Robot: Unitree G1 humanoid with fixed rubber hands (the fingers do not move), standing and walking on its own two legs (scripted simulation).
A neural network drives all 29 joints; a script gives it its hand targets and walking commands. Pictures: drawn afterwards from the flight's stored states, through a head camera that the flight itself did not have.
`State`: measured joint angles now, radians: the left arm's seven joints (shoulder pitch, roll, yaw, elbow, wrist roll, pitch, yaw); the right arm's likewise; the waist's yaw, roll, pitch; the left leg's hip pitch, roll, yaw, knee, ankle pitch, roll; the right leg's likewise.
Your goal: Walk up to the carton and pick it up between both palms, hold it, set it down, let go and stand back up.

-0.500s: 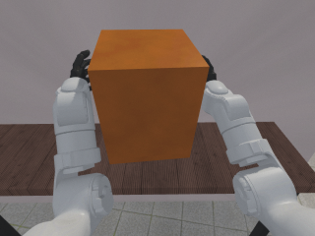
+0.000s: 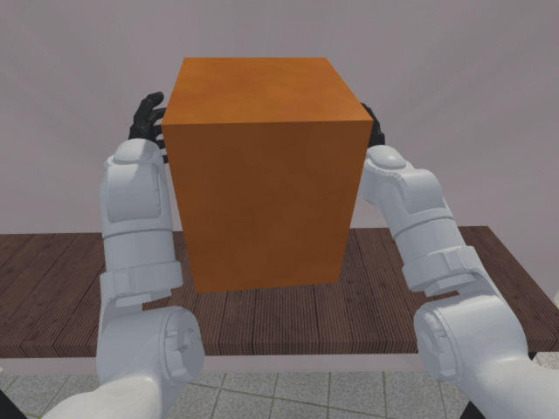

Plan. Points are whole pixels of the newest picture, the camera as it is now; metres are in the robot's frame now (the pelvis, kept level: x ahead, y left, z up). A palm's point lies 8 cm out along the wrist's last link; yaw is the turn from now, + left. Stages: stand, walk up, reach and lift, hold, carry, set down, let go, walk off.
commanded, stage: hold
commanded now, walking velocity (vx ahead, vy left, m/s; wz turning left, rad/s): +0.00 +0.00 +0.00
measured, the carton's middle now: (262, 172) +0.37 +0.00 +0.25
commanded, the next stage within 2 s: none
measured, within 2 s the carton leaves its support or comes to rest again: neither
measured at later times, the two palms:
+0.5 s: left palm (145, 152) +0.36 +0.15 +0.30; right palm (366, 155) +0.36 -0.14 +0.27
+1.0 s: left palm (145, 161) +0.36 +0.16 +0.28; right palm (362, 164) +0.35 -0.14 +0.26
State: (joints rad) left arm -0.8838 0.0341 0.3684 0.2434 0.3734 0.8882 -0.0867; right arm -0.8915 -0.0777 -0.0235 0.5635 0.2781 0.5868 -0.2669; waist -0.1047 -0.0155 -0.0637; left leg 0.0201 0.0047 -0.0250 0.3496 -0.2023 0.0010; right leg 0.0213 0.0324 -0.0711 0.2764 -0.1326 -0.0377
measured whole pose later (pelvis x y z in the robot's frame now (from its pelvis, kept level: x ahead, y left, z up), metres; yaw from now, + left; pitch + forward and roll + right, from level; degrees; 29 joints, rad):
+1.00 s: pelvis +0.00 +0.00 +0.00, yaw +0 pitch -9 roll -1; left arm -0.85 0.04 0.36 0.18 0.36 0.90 -0.10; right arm -0.86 -0.07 0.00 0.49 0.29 0.60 -0.29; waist -0.11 -0.03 -0.02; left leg 0.01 0.00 -0.02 0.37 -0.21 0.00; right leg 0.01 0.04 -0.06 0.29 -0.14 -0.03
